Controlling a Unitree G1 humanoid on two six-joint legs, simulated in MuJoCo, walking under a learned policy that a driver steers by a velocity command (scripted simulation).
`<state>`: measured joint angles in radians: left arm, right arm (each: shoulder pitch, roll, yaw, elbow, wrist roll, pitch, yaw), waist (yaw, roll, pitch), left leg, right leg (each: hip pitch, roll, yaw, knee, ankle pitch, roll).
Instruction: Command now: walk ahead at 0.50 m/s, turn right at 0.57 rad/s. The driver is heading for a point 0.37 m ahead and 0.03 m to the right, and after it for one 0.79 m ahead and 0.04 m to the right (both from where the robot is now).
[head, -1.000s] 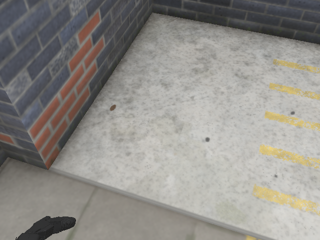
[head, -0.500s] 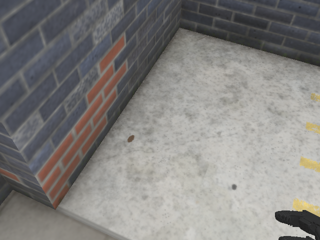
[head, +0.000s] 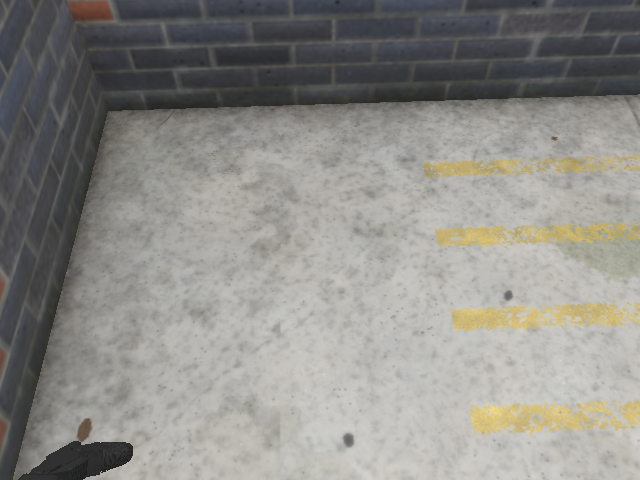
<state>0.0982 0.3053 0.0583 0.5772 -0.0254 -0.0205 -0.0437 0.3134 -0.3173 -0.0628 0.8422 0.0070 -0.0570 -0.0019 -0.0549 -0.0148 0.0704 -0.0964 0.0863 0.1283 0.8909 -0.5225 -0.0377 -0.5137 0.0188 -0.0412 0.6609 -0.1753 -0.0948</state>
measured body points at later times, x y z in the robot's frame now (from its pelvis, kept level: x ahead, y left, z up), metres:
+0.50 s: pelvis +0.26 +0.03 +0.01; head +0.30 +0.02 +0.46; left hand +0.41 +0.29 -0.10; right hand +0.41 -0.27 -0.06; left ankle +0.40 +0.10 -0.71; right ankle +0.12 -0.07 -0.66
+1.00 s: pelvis +0.33 -0.01 +0.02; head +0.33 -0.02 +0.47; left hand +0.57 +0.15 -0.07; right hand +0.33 -0.30 -0.11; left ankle +0.40 +0.10 -0.71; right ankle +0.29 -0.12 -0.71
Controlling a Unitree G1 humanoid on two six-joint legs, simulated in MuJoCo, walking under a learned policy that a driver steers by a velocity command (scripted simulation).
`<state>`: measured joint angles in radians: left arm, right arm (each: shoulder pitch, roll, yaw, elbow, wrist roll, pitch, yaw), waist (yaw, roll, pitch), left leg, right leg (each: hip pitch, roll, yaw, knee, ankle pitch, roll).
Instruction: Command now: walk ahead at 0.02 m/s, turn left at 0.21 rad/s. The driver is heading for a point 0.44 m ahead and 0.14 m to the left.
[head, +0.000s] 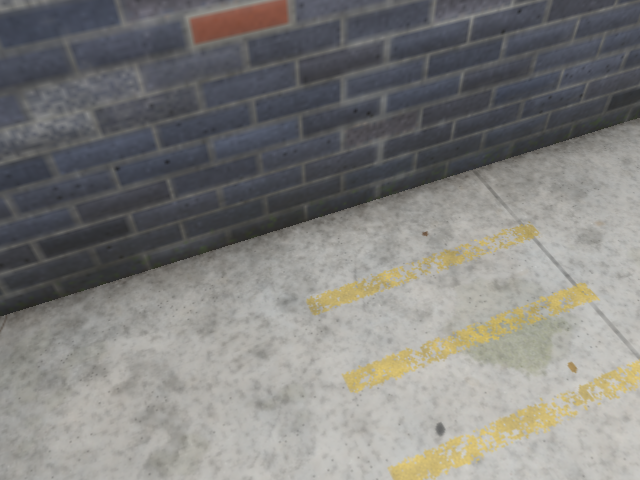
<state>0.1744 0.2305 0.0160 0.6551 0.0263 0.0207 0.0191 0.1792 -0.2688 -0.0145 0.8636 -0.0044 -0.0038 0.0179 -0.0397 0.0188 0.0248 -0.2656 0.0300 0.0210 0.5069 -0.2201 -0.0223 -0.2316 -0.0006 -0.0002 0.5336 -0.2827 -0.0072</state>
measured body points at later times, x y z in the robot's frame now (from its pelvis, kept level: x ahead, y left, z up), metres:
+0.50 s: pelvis +0.01 +0.01 +0.01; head +0.05 +0.03 +0.45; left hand +0.10 +0.32 -0.09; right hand +0.22 -0.24 -0.09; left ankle +0.02 +0.12 -0.74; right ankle +0.05 -0.14 -0.70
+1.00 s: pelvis +0.00 +0.01 +0.00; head +0.03 +0.03 +0.45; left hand -0.04 +0.31 -0.11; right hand +0.29 -0.14 -0.09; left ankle -0.06 +0.10 -0.74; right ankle +0.06 -0.12 -0.74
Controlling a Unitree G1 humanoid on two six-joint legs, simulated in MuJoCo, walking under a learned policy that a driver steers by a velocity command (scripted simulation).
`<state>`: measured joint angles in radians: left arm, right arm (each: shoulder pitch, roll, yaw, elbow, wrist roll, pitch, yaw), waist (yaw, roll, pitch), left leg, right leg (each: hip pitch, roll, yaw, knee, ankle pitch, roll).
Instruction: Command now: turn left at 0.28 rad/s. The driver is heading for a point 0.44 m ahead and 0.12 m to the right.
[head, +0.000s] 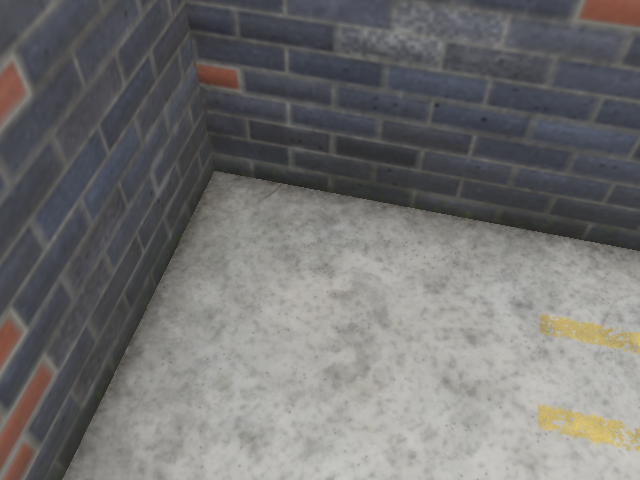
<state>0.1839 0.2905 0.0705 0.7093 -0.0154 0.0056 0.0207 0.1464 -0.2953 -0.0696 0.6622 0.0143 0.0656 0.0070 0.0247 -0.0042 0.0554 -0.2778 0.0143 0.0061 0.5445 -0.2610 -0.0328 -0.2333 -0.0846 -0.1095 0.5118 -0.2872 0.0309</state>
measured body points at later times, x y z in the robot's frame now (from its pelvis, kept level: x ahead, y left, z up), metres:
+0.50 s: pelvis -0.01 -0.01 -0.01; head +0.01 -0.04 +0.44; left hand +0.14 +0.26 -0.10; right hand +0.10 -0.31 -0.12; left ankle +0.00 +0.12 -0.73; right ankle -0.05 -0.10 -0.74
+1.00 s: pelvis +0.15 -0.04 -0.01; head +0.17 -0.07 +0.44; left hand +0.28 +0.24 -0.11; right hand +0.26 -0.37 -0.08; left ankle +0.29 +0.04 -0.74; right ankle -0.05 -0.10 -0.73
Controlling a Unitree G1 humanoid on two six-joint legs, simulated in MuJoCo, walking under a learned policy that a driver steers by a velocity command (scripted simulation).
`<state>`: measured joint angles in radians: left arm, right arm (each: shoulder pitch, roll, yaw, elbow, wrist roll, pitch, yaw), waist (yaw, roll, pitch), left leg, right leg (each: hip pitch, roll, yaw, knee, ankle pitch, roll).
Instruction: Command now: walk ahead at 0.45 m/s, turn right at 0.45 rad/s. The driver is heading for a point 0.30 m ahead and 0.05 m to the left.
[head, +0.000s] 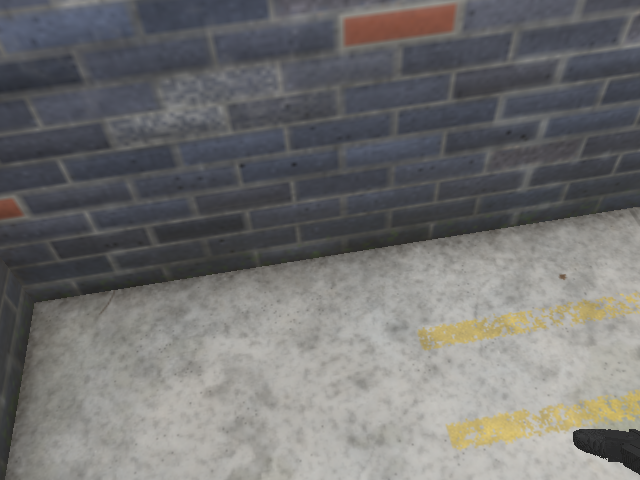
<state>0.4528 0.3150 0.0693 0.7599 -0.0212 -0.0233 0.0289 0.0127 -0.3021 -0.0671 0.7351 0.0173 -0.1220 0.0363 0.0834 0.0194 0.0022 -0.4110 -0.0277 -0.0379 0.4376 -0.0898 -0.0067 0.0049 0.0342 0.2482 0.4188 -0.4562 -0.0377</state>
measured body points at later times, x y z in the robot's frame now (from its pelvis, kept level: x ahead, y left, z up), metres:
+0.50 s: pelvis +0.20 -0.02 +0.00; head +0.23 -0.03 +0.45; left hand +0.42 +0.21 -0.08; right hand +0.24 -0.30 -0.13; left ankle +0.11 +0.13 -0.69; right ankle +0.28 -0.12 -0.73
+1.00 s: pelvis +0.26 +0.00 +0.01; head +0.27 +0.01 +0.46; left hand +0.41 +0.26 -0.11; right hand +0.34 -0.27 -0.11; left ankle +0.24 +0.13 -0.73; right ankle +0.28 -0.12 -0.73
